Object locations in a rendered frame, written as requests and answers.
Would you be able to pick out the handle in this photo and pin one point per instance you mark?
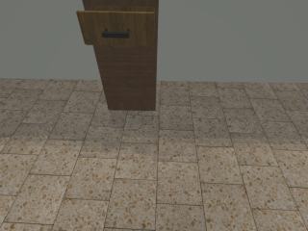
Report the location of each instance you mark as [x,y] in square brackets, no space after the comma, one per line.
[124,47]
[115,35]

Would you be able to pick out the drawer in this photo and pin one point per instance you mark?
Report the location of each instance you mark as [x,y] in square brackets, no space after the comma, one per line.
[139,21]

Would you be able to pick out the cabinet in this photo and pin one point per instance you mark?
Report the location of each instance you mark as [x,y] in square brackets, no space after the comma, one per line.
[129,77]

